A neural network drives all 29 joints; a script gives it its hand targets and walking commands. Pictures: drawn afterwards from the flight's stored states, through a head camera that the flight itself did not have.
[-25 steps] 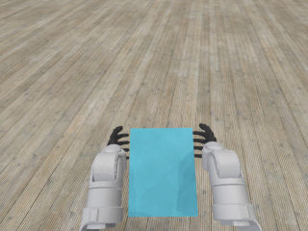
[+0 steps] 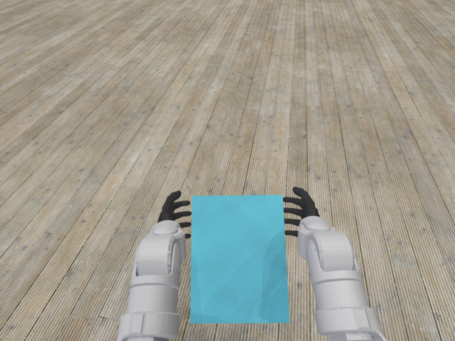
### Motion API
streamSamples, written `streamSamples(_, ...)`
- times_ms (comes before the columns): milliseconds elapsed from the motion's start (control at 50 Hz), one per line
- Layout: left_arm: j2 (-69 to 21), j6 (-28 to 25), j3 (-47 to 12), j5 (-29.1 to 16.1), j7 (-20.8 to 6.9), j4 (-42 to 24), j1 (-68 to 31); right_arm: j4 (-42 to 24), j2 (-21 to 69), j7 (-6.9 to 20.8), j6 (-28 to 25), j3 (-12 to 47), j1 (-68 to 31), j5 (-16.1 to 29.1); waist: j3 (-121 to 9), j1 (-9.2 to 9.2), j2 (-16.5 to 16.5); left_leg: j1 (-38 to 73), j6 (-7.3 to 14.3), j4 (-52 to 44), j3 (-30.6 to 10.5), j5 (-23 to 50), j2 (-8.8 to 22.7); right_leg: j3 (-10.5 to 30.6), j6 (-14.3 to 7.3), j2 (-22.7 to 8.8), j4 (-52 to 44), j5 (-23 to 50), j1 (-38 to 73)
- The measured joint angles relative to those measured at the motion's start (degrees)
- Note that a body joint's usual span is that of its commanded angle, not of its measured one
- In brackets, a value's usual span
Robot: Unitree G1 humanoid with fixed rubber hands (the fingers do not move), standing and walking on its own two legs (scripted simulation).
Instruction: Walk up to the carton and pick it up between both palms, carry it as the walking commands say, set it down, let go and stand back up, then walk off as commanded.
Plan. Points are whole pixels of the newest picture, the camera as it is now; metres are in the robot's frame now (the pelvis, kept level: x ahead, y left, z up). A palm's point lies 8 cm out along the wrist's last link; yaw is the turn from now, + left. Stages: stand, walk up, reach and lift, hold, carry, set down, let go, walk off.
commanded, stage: carry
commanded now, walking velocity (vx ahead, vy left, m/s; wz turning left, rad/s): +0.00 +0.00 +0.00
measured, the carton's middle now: (236, 251) +0.32 +0.00 -0.06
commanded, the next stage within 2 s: none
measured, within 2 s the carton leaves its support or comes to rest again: neither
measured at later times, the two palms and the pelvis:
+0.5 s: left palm (174, 231) +0.30 +0.11 +0.05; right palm (314, 224) +0.31 -0.14 +0.06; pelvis +0.00 -0.01 +0.00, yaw -1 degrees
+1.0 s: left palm (177, 232) +0.30 +0.11 +0.05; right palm (317, 224) +0.31 -0.14 +0.06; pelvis +0.00 -0.01 +0.00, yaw -1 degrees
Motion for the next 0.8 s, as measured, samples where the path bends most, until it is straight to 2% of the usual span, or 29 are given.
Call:
streamSamples(340,0.2,-0.4,0.1,-0.3,-0.2,0.3,0.8,0.7,0.0,-0.3,-0.2,0.6,-0.1,-0.1,-0.7,0.21,-0.1,0.2,-0.7,0.0,0.3,-0.3,0.7,0.3,-0.7,0.8,0.3,-0.4,-0.2)
streamSamples(800,0.5,-3.2,0.0,-0.3,-0.4,1.1,1.8,2.5,0.1,-0.4,-3.5,0.7,-0.3,-0.1,-0.5,0.17,-0.3,-0.2,-1.2,0.5,0.6,-0.5,1.3,0.4,-1.2,1.3,0.6,-0.5,-0.7)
